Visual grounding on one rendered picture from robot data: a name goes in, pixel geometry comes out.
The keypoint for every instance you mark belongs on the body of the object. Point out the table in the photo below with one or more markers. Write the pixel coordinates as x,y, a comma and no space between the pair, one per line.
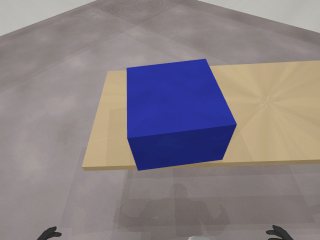
276,107

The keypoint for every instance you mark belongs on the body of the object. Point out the carton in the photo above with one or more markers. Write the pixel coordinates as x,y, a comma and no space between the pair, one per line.
176,115

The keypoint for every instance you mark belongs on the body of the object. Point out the robot left hand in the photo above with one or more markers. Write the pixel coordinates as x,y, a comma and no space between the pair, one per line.
49,233

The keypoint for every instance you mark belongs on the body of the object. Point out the robot right hand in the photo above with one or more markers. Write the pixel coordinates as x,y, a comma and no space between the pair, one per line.
278,231

